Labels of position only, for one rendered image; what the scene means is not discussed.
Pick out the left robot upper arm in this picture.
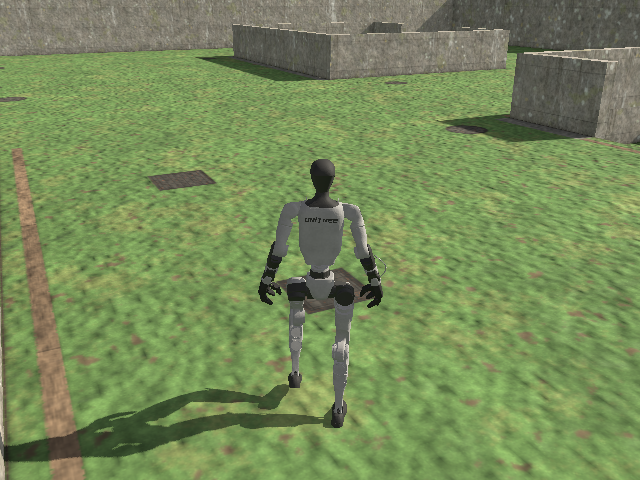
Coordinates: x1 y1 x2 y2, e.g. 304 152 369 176
272 201 301 257

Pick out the robot right hand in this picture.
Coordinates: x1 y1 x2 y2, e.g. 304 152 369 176
360 282 383 308

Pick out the left robot forearm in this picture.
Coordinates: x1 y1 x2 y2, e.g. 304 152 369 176
261 241 282 285

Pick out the right robot forearm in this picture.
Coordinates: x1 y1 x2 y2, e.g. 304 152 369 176
360 244 381 286

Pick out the robot right foot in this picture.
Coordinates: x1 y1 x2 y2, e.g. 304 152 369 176
331 400 347 428

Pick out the robot left hand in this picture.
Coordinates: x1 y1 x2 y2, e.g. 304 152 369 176
258 280 282 305

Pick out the right robot upper arm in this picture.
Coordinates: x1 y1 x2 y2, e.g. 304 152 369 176
343 203 370 259

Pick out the right robot thigh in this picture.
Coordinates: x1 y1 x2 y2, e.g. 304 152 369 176
332 280 355 362

